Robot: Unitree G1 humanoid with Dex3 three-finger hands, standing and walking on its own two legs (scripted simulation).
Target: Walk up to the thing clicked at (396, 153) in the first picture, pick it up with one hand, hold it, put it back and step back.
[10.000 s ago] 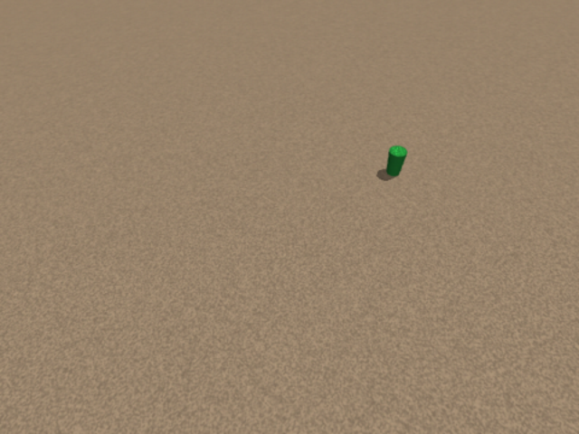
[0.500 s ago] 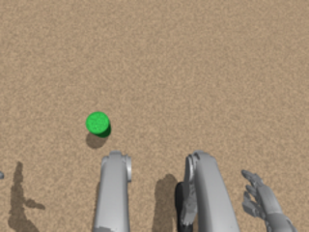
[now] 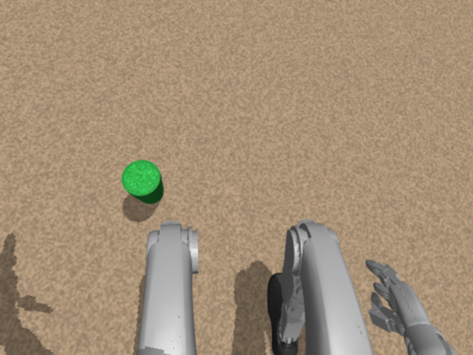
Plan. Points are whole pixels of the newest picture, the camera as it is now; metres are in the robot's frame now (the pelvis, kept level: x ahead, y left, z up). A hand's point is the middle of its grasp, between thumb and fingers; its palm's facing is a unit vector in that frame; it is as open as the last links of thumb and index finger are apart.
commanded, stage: go down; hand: left
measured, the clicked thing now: (146, 185) +0.45 +0.24 -0.34
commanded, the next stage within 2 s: approach in 0.74 s
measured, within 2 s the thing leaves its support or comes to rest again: neither
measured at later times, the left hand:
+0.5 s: hand out of the picture +0.34 +0.43 -0.02, palm faces +0.25 -0.96 -0.09, open 17.5 cm
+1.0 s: hand out of the picture +0.34 +0.43 -0.03, palm faces +0.26 -0.96 -0.06, open 17.6 cm
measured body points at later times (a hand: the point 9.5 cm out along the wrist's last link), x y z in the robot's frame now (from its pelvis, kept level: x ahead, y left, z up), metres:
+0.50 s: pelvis +0.00 +0.00 -0.02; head +0.20 +0.07 +0.38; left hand +0.33 +0.48 -0.01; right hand +0.18 -0.27 -0.12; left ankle +0.08 +0.13 -0.37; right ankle +0.10 -0.13 -0.37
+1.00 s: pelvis +0.00 +0.00 -0.03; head +0.20 +0.08 +0.36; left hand +0.32 +0.48 -0.03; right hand +0.17 -0.27 -0.13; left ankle +0.08 +0.13 -0.37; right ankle +0.10 -0.13 -0.37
